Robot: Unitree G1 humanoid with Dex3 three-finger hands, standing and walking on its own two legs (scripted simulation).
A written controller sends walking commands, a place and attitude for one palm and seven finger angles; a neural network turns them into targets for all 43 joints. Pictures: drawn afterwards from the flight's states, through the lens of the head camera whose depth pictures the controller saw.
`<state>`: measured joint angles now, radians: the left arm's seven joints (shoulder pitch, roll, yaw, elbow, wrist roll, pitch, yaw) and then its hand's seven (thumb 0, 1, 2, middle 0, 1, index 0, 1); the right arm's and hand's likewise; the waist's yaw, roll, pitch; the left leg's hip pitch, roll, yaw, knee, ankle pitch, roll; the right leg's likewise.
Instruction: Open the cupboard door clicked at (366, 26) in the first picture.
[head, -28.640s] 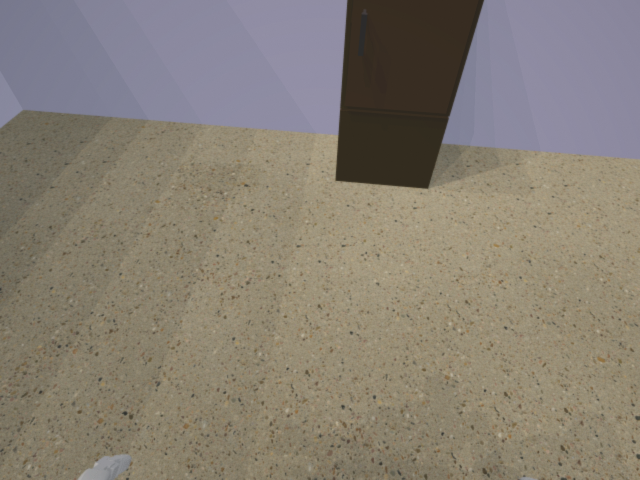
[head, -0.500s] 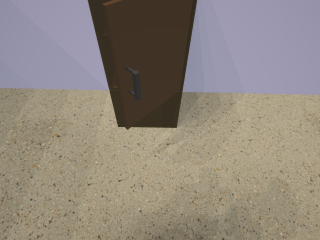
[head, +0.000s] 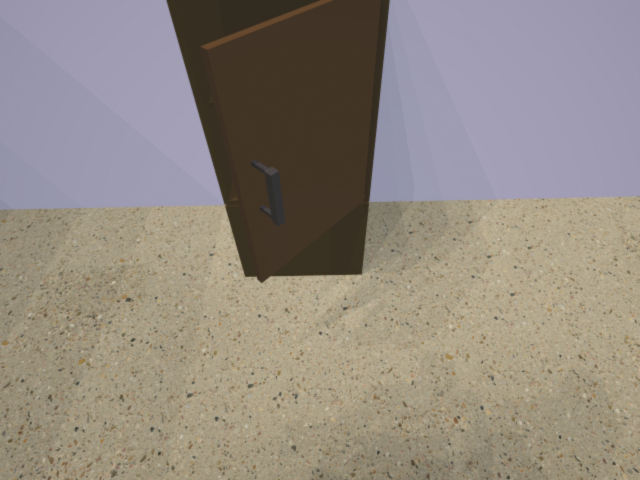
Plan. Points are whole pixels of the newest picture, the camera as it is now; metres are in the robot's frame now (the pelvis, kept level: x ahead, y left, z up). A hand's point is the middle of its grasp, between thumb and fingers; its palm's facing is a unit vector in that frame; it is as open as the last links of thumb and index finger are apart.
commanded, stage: let the arm hang, fingers relaxed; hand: left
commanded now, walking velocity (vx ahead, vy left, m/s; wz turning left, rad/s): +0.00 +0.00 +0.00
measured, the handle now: (268, 193) +0.64 +0.15 -0.05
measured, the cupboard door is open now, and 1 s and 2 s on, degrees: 46 46 46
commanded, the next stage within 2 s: look to check the result in 0.12 s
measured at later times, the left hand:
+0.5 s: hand out of the picture +0.08 +0.23 -0.15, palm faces +0.00 -0.94 -0.34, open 7.4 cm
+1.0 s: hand out of the picture +0.11 +0.21 -0.16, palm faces -0.04 -0.95 -0.31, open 7.4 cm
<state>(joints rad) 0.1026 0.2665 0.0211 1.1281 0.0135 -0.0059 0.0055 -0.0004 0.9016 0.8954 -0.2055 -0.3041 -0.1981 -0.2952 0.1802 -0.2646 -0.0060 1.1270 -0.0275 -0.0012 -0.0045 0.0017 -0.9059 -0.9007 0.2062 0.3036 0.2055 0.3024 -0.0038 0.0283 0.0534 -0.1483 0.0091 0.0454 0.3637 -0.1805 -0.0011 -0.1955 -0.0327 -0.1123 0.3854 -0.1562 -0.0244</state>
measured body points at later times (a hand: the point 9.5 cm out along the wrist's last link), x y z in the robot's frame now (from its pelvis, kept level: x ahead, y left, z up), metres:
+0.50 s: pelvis +0.02 -0.01 +0.00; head +0.05 -0.03 +0.45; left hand +0.09 +0.28 -0.13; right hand +0.08 -0.29 -0.15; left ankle +0.01 +0.12 -0.75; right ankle +0.04 -0.10 -0.75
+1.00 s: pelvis +0.03 -0.01 +0.00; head +0.05 -0.03 +0.45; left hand +0.11 +0.26 -0.14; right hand +0.07 -0.29 -0.15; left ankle +0.01 +0.12 -0.75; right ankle +0.04 -0.10 -0.75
